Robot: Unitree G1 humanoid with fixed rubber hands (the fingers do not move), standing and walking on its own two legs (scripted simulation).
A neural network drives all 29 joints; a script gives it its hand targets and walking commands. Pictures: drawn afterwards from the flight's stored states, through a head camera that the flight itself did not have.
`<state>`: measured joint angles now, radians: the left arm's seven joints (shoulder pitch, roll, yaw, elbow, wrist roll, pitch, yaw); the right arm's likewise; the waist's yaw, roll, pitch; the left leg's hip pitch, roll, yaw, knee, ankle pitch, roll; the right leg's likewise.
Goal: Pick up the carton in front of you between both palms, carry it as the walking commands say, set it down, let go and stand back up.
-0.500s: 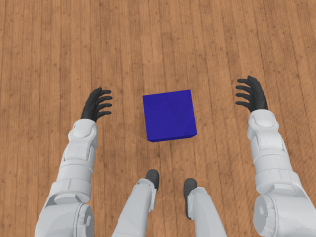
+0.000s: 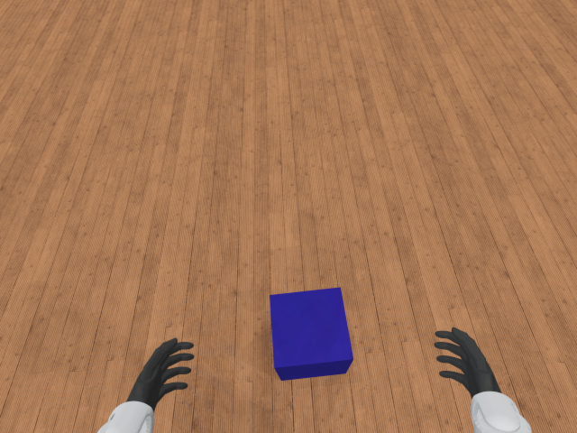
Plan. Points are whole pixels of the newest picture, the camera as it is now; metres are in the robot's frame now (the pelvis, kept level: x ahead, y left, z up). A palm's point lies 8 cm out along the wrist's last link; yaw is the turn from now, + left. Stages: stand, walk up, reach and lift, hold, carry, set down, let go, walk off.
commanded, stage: let go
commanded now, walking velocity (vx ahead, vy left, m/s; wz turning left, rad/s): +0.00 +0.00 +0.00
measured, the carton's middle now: (309, 336) +0.40 +0.03 -0.65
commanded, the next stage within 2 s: stand in 0.58 s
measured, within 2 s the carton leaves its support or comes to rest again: neither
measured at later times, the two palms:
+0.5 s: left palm (155, 387) +0.18 +0.22 -0.06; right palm out of the picture +0.17 -0.25 -0.07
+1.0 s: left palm (117, 408) +0.15 +0.29 -0.10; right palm out of the picture +0.14 -0.29 -0.08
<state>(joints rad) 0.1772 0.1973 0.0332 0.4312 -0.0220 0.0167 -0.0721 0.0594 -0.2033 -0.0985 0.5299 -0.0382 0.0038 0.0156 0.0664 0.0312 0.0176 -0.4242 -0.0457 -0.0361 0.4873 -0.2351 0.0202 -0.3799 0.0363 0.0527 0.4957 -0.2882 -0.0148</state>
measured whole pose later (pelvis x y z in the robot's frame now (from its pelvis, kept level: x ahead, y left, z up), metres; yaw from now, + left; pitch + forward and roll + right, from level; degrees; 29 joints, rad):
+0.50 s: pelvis +0.01 -0.01 +0.00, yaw +0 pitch -3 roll +1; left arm 0.20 0.22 0.03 0.41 0.02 0.17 -0.04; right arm 0.22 -0.21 -0.03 0.48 0.01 0.09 0.03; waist 0.01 -0.01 0.06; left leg -0.13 -0.03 -0.04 0.44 -0.26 0.00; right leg -0.09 0.05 0.05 0.45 -0.31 -0.04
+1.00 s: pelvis +0.02 +0.00 +0.00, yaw -1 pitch +0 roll +0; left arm 0.18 0.35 0.03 0.76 0.04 0.01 0.03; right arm 0.16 -0.33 -0.05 0.80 -0.03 0.00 -0.02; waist 0.00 -0.04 0.02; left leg -0.19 -0.03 -0.02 0.49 -0.30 0.03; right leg -0.13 0.04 0.06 0.44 -0.31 -0.01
